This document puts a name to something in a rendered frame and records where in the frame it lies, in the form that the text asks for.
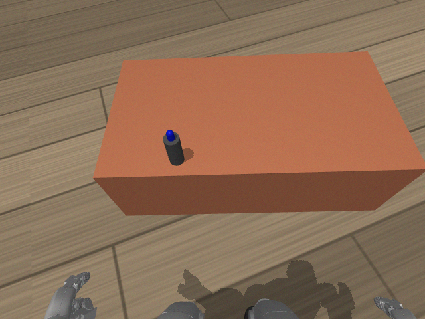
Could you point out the left robot hand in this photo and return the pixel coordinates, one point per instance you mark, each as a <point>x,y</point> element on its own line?
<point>63,302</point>

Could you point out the bottle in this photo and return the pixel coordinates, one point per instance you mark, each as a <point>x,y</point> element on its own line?
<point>173,147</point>

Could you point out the right robot hand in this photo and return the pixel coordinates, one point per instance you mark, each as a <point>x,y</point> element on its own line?
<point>393,308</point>

